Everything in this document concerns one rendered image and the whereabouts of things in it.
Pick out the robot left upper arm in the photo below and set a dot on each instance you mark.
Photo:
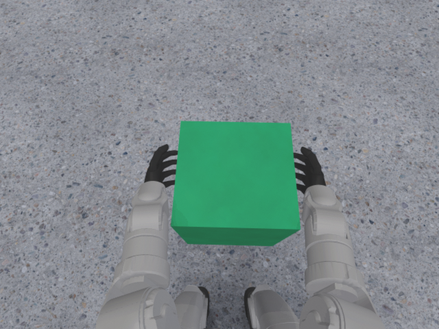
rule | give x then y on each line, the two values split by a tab
148	308

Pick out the right robot hand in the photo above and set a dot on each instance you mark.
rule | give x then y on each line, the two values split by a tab
312	170

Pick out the left robot shin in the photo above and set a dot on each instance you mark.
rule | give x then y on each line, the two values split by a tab
192	288

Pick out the carton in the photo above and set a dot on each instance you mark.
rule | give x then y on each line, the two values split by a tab
235	184

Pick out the robot right thigh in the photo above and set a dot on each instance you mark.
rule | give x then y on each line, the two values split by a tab
268	310

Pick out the left robot hand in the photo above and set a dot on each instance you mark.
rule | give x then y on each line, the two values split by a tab
156	167

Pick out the robot right forearm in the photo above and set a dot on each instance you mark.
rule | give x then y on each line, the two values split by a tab
330	260

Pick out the robot right upper arm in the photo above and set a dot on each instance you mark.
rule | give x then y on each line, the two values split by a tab
326	311

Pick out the robot left forearm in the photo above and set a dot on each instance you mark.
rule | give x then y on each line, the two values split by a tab
144	258

